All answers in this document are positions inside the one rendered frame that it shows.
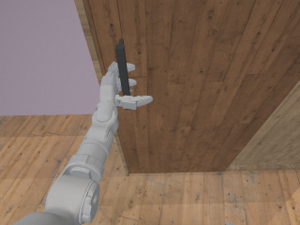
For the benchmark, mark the wardrobe door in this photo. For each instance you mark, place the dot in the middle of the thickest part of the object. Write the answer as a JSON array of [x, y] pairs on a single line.
[[216, 70], [277, 142]]

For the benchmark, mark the handle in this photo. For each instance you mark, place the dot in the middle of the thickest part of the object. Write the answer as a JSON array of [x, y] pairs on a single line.
[[122, 67]]

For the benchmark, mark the robot left upper arm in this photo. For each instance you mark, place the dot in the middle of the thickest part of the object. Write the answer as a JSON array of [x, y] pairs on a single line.
[[73, 200]]

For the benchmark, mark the left robot forearm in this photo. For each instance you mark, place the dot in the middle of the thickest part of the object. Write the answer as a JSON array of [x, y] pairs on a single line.
[[89, 160]]

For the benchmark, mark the left robot hand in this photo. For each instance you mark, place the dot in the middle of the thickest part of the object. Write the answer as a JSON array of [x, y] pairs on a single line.
[[111, 85]]

